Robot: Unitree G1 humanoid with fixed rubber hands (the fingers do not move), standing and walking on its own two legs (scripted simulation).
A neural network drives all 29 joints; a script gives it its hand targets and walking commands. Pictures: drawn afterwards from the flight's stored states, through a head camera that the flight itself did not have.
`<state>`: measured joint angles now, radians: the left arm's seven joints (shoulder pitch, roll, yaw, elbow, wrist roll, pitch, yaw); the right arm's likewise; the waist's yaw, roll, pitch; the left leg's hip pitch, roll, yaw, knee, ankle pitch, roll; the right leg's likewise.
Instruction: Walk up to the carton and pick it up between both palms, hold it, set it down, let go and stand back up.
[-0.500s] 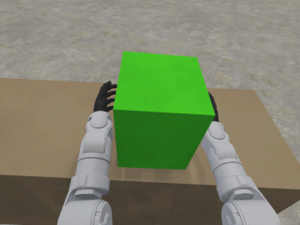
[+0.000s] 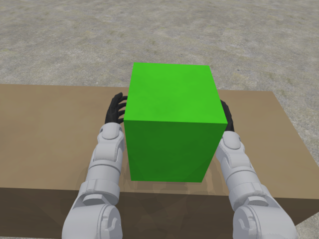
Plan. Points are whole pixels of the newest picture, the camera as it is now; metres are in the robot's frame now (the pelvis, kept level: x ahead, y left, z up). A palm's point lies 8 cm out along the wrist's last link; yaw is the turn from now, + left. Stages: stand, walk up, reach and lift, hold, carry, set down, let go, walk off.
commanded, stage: set down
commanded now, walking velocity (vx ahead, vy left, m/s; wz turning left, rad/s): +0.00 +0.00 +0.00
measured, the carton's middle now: (168, 124) +0.40 -0.04 +0.09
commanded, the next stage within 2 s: none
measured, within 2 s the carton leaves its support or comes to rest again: rests again in 1.28 s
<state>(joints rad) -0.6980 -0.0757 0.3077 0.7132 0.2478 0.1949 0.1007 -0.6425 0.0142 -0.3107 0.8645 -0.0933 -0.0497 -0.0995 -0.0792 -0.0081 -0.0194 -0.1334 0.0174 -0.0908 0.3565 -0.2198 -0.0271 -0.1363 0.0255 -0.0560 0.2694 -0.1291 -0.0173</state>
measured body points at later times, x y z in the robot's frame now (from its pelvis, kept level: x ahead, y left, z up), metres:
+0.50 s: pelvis +0.00 +0.00 +0.00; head +0.03 +0.00 +0.45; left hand +0.42 +0.09 +0.08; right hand +0.38 -0.20 +0.06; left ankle -0.02 +0.13 -0.75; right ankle +0.01 -0.11 -0.75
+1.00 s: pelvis +0.01 +0.00 +0.00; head +0.06 -0.01 +0.45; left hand +0.43 +0.07 +0.05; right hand +0.39 -0.22 +0.04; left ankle -0.02 +0.13 -0.75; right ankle +0.01 -0.11 -0.75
